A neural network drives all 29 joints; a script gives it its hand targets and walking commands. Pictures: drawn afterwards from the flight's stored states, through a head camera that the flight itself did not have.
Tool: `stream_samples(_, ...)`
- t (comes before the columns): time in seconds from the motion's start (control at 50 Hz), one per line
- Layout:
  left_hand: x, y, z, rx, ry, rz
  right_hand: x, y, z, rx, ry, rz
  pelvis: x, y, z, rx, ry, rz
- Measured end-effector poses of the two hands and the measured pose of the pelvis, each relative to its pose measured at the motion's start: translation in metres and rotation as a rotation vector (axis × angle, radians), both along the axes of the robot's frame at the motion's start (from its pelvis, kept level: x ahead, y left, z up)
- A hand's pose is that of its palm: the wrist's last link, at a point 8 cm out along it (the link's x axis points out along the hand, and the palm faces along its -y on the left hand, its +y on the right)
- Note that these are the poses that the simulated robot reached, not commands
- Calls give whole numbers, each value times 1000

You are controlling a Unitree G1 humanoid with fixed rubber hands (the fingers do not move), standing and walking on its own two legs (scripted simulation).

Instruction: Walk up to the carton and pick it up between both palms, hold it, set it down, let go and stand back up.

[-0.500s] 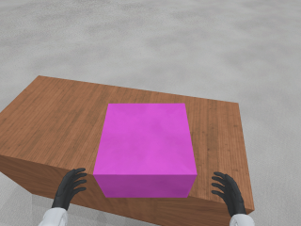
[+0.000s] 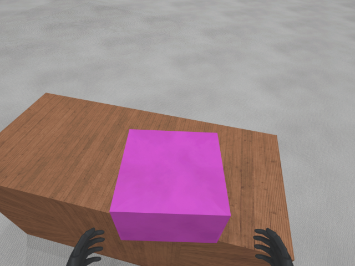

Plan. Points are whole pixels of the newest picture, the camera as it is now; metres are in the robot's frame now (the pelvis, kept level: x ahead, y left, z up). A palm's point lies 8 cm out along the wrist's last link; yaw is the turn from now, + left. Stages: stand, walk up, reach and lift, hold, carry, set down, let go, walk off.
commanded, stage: set down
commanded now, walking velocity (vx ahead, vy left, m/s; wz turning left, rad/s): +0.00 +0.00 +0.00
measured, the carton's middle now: (171, 183) +0.39 +0.04 -0.10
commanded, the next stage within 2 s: let go in 0.12 s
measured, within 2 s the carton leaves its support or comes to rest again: neither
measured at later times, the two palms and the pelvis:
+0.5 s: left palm out of the picture +0.16 +0.23 -0.08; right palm out of the picture +0.15 -0.22 -0.08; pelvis +0.00 +0.00 +0.00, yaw -1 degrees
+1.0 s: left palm out of the picture +0.02 +0.26 -0.12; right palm out of the picture +0.04 -0.24 -0.13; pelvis -0.01 +0.01 +0.00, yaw +3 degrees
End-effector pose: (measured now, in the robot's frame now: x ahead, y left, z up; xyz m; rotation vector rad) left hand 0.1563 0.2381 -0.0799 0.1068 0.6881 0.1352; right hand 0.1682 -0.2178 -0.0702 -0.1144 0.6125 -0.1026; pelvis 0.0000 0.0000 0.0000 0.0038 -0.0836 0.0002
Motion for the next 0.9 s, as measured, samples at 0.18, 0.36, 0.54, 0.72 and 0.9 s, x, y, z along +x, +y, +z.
stream_samples(0.18, -12, -1, -2, 34, 109, -9, -15, 7, -14, 8, 83, 1, 4, 3, 2, -3, -13, -1)
stream_samples(0.36, -5, 0, 2, 55, 146, -23, -18, 7, -17, -7, 103, 17, 2, 4, 3, -2, -1, -9)
stream_samples(0.54, 0, -8, 0, 43, 160, -44, -20, 1, -14, -25, 107, 14, 2, 5, 3, -3, 7, -18)
stream_samples(0.72, -13, -5, -7, 66, 164, -56, -40, -10, -29, -62, 271, 11, 0, 5, 0, -12, 29, 8)
stream_samples(0.9, -88, 21, -29, 82, 318, 74, -104, -26, -58, -66, 527, -34, 0, 5, -4, -14, 36, 37)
